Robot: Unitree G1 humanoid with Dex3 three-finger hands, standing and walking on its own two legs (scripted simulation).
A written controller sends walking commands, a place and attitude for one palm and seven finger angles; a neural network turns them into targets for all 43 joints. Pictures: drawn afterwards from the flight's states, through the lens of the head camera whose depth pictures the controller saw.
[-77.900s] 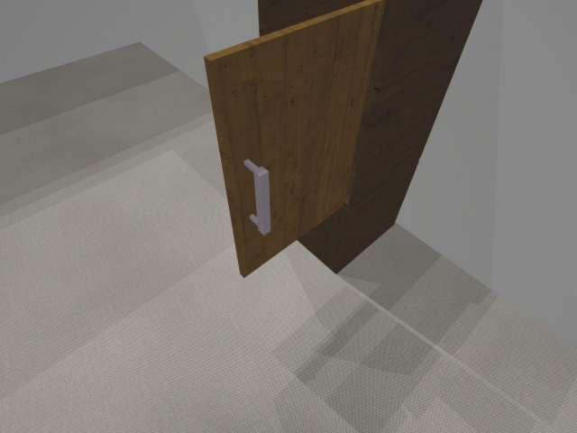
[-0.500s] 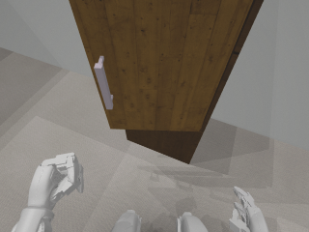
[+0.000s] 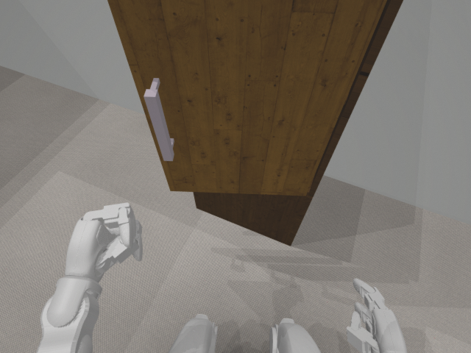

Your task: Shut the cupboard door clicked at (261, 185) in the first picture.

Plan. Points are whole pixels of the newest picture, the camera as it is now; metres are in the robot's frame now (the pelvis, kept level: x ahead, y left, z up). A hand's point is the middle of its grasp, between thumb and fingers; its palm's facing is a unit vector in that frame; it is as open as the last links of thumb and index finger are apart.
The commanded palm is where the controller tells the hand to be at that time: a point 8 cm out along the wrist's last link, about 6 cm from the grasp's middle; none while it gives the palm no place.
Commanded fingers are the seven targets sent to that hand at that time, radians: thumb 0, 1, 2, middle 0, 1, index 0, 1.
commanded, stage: bring the fist close to the handle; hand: left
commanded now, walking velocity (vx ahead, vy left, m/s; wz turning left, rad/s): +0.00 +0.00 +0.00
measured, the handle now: (162, 122) +0.52 +0.19 +0.06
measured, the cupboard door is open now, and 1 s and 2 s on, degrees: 22 21 12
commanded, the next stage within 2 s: push the door shut along its arc in 1.16 s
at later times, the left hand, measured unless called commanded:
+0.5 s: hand (161, 182) +0.38 +0.16 +0.06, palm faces +0.00 -1.00 -0.02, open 3.1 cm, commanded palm +0.36 +0.21 +0.06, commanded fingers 0.00 0.90 0.90 -1.30 -1.50 -1.30 -1.50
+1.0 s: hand (168, 155) +0.44 +0.16 +0.06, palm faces +0.02 -1.00 -0.02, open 3.1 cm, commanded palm +0.41 +0.21 +0.06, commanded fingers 0.00 0.90 0.90 -1.30 -1.50 -1.30 -1.50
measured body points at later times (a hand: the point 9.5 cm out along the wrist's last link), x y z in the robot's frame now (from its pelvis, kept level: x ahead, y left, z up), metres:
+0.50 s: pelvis +0.00 +0.01 +0.01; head +0.09 +0.01 +0.45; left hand +0.37 +0.21 +0.06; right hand +0.13 -0.24 -0.09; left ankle +0.03 +0.12 -0.64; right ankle +0.04 -0.11 -0.64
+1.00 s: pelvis +0.00 +0.01 +0.01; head +0.11 +0.01 +0.45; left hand +0.43 +0.21 +0.06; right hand +0.06 -0.26 -0.11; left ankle +0.03 +0.12 -0.64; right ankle +0.04 -0.11 -0.64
